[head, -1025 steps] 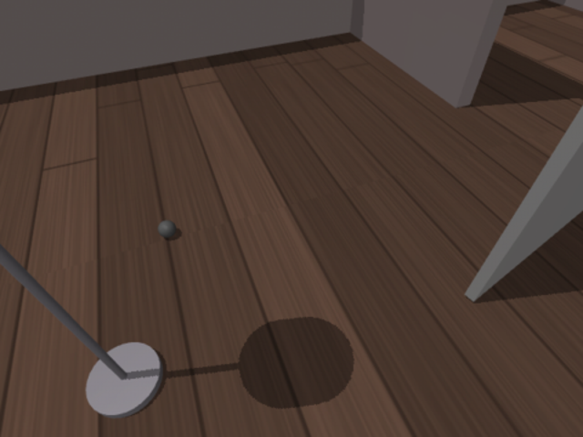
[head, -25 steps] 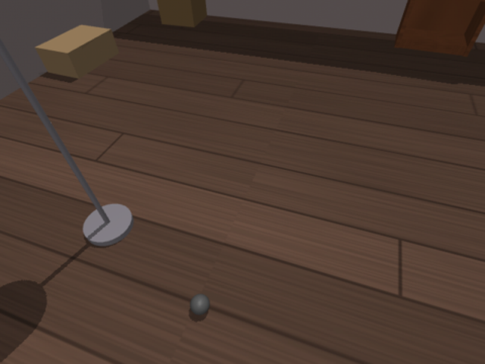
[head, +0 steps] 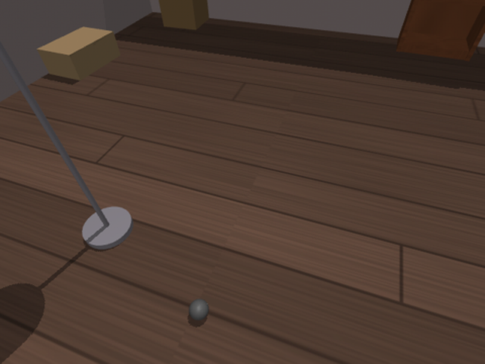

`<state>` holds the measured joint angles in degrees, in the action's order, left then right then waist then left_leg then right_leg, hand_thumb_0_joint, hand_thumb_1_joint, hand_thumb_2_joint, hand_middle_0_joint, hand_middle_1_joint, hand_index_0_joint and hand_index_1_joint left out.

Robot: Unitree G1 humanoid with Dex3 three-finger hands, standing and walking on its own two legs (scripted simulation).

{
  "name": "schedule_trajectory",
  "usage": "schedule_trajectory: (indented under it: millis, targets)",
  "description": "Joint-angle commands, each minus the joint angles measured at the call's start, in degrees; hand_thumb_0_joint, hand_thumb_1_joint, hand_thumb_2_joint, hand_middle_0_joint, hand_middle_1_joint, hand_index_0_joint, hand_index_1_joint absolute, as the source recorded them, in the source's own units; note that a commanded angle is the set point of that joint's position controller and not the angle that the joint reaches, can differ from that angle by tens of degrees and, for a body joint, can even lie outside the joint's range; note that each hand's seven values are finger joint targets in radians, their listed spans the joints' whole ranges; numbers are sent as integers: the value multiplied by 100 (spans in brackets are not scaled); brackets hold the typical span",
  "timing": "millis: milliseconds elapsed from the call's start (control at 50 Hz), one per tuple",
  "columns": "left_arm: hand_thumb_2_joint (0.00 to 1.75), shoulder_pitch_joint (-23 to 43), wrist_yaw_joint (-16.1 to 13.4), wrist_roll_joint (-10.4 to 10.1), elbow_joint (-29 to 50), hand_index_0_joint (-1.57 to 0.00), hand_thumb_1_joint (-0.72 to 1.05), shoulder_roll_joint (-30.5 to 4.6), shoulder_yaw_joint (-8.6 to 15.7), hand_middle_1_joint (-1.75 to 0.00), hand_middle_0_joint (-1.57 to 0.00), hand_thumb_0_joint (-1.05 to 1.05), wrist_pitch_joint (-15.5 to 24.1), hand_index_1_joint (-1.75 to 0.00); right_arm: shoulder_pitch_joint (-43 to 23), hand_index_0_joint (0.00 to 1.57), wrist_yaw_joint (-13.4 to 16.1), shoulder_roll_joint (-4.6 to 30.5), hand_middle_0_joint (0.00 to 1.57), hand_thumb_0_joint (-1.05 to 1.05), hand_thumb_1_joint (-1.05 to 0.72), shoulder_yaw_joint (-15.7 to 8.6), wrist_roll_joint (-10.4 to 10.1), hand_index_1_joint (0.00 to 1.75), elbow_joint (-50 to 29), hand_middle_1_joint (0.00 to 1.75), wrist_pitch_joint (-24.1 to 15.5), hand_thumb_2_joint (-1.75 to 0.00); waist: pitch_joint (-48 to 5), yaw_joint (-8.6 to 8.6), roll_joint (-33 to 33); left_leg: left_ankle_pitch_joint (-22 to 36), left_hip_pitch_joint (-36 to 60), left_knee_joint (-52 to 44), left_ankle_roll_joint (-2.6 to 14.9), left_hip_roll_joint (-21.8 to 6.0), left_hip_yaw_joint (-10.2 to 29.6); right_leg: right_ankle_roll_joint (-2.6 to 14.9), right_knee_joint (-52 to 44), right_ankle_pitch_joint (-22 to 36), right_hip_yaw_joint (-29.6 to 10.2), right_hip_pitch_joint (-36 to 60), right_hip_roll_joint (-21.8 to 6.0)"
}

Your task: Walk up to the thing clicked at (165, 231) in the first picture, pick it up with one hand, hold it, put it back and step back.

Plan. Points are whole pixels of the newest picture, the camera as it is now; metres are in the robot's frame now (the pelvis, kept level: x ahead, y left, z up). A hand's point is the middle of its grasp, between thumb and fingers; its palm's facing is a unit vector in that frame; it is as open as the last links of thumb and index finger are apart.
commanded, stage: stand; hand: left
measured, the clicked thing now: (198, 309) +0.51 +0.21 -0.74
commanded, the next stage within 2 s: none
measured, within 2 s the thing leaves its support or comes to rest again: neither
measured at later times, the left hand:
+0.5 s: hand out of the picture +0.09 +0.25 -0.15, palm faces -0.01 -0.94 -0.35, open 7.4 cm
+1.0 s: hand out of the picture +0.08 +0.26 -0.16, palm faces -0.02 -0.94 -0.34, open 7.4 cm
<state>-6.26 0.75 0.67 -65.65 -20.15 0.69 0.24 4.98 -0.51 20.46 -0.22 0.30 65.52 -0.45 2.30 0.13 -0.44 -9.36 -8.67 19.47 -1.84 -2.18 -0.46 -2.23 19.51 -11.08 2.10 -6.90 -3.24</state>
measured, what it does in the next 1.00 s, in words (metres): stands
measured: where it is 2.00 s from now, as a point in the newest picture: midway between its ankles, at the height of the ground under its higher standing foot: outside the picture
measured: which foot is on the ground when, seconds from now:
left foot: down 0.00-1.00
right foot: down 0.00-1.00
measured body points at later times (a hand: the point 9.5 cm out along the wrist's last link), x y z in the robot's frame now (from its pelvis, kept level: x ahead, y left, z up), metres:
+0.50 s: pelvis +0.01 +0.00 +0.00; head +0.02 -0.01 +0.45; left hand +0.10 +0.30 -0.13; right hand +0.10 -0.30 -0.13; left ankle +0.01 +0.14 -0.75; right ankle -0.01 -0.14 -0.75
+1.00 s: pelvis +0.01 +0.00 +0.00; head +0.02 +0.00 +0.45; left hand +0.08 +0.30 -0.13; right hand +0.08 -0.30 -0.13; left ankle +0.01 +0.14 -0.75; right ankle -0.01 -0.14 -0.75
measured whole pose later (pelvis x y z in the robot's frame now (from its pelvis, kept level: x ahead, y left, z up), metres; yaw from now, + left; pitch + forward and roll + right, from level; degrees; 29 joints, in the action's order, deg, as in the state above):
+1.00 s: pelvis +0.01 +0.00 +0.00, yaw +0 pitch -2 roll +0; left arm -6.9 0.5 0.7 -64.8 -20.3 0.7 0.1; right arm 6.3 -0.3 20.2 0.1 0.3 65.0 -0.3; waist 2.8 0.2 0.0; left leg -9.9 -6.9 19.0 -1.8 -2.4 -0.8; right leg -2.2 18.4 -11.2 1.8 -5.0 -3.1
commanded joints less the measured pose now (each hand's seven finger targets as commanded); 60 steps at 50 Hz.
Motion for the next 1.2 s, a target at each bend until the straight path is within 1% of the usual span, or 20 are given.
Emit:
schedule_trajectory:
  millis: [0,40,80,180,260,360,440,500,540,600,640,720,820,880,920,980,1100,1120,1140,1180]
  targets:
    - [90,233,-91,-4,350,-20,90,-1259,196,-30,-20,0,144,-30,-309,20,49,1227,20,0,-90,-209,17,30,-331,30,-103,-90,-383,-42,79,527,191,-261,203,-537,436,235,-421,520,-458,-53,-500]
    - [90,243,-94,-11,357,-20,90,-1267,199,-30,-20,0,140,-30,-288,20,55,1246,20,0,-90,-212,13,30,-320,30,-95,-90,-405,-46,61,475,167,-273,204,-537,437,242,-414,481,-457,-8,-505]
    - [90,191,-89,-8,349,-20,90,-1251,195,-30,-20,0,137,-30,-277,20,56,1251,20,0,-90,-204,15,30,-319,30,-103,-90,-468,-31,10,617,219,-261,209,-546,422,245,-396,655,-457,42,-517]
    - [90,206,-108,-3,376,-20,90,-1265,201,-30,-20,0,131,-30,-253,20,76,1232,20,0,-90,-199,18,30,-320,30,-125,-90,-616,-17,107,1300,345,-173,229,-616,390,254,-261,1211,-410,239,-541]
    - [90,208,-116,-26,349,-20,90,-1254,199,-30,-20,0,118,-30,-280,20,83,1237,20,0,-90,-202,9,30,-316,30,-115,-90,-523,-6,70,1333,391,-181,206,-603,380,243,-264,1169,-392,200,-521]
    - [90,209,-119,-18,372,-20,90,-1272,209,-30,-20,0,129,-30,-258,20,91,1207,20,0,-90,-203,5,30,-334,30,-112,-90,-581,-20,136,1524,485,-149,209,-620,356,252,-244,1425,-377,267,-528]
    - [90,217,-121,-1,379,-20,90,-1234,195,-30,-20,0,123,-30,-295,20,87,1212,20,0,-90,-198,5,30,-364,30,-93,-90,-441,-21,93,1128,402,-198,216,-591,337,241,-375,1162,-398,208,-528]
    - [90,237,-129,-5,389,-20,90,-1279,213,-30,-20,0,133,-30,-285,20,78,1189,20,0,-90,-203,8,30,-371,30,-92,-90,-432,-31,106,1191,428,-239,207,-600,355,243,-354,1124,-370,188,-498]
    - [90,219,-126,-8,384,-20,90,-1261,211,-30,-20,0,135,-30,-290,20,80,1237,20,0,-90,-214,3,30,-372,30,-84,-90,-353,-17,92,983,375,-248,219,-584,347,236,-445,925,-406,142,-500]
    - [90,216,-119,3,417,-20,90,-1284,223,-30,-20,0,127,-30,-297,20,79,1212,20,0,-90,-212,7,30,-407,30,-86,-90,-449,-17,39,936,366,-234,234,-585,321,265,-420,995,-409,223,-525]
    - [90,216,-119,3,411,-20,90,-1285,218,-30,-20,0,129,-30,-286,20,72,1183,20,0,-90,-201,10,30,-411,30,-92,-90,-339,-29,80,853,316,-314,203,-578,359,245,-427,800,-375,127,-478]
    - [90,203,-109,0,406,-20,90,-1260,224,-30,-20,0,123,-30,-244,20,73,1226,20,0,-90,-206,13,30,-394,30,-89,-90,-350,-20,9,680,272,-300,239,-567,355,264,-465,719,-430,169,-508]
    - [90,203,-109,-6,410,-20,90,-1280,225,-30,-20,0,123,-30,-182,20,72,1209,20,0,-90,-202,17,30,-405,30,-102,-90,-411,-34,67,891,338,-286,241,-584,383,275,-386,821,-414,188,-509]
    - [90,143,-110,-9,413,-20,90,-1278,217,-30,-20,0,129,-30,-184,20,71,1223,20,0,-90,-201,16,30,-390,30,-101,-90,-374,-6,50,884,346,-288,236,-590,390,257,-425,759,-411,157,-495]
    - [90,151,-116,1,425,-20,90,-1281,216,-30,-20,0,123,-30,-191,20,78,1234,20,0,-90,-208,12,30,-418,30,-98,-90,-442,-22,56,1003,387,-237,253,-598,385,268,-401,916,-397,177,-500]
    - [90,141,-114,-8,435,-20,90,-1286,211,-30,-20,0,124,-30,-134,20,81,1215,20,0,-90,-197,16,30,-402,30,-102,-90,-438,-24,14,986,333,-254,242,-590,378,263,-388,920,-424,216,-519]
    - [90,113,-112,4,430,-20,90,-1274,193,-30,-20,0,117,-30,-113,20,71,1216,20,0,-90,-202,30,30,-393,30,-83,-90,-230,-32,100,559,173,-357,232,-567,411,248,-467,439,-382,58,-475]
    - [90,68,-106,9,428,-20,90,-1267,196,-30,-20,0,112,-30,-146,20,74,1261,20,0,-90,-215,14,30,-391,30,-79,-90,-233,-7,37,427,207,-329,264,-568,396,259,-505,432,-420,35,-499]
    - [90,108,-111,7,429,-20,90,-1304,204,-30,-20,0,120,-30,-112,20,68,1233,20,0,-90,-215,19,30,-398,30,-84,-90,-290,-37,63,534,209,-337,257,-575,424,265,-452,465,-415,109,-498]
    - [90,96,-107,14,439,-20,90,-1264,195,-30,-20,0,121,-30,-123,20,66,1254,20,0,-90,-217,22,30,-393,30,-88,-90,-281,-27,36,426,181,-331,266,-564,410,258,-501,452,-427,110,-513]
